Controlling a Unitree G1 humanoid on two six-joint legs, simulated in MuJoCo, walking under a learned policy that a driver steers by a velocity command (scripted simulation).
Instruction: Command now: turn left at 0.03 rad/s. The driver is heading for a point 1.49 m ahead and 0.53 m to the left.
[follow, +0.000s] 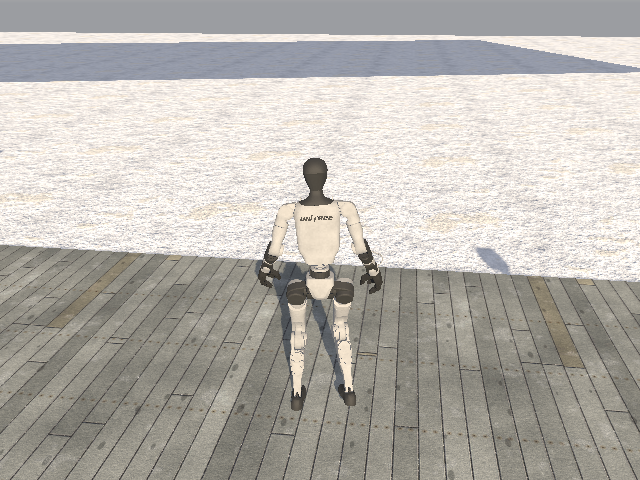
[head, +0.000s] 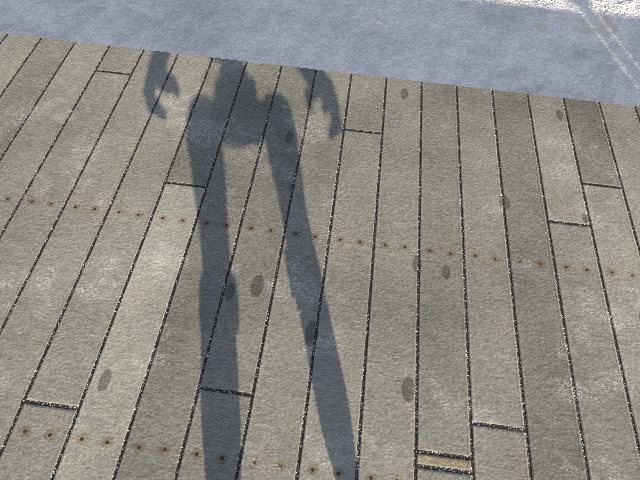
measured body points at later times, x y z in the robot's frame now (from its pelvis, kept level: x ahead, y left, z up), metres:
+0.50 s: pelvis +0.00 +0.01 -0.01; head +0.04 +0.04 +0.44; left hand +0.03 +0.33 -0.11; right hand +0.26 -0.19 -0.09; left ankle -0.03 +0.12 -0.73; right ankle -0.02 -0.14 -0.74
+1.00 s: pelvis +0.03 +0.04 -0.01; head +0.04 +0.05 +0.44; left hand -0.03 +0.34 -0.11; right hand +0.34 -0.04 -0.09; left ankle -0.03 +0.12 -0.74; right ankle +0.13 -0.06 -0.74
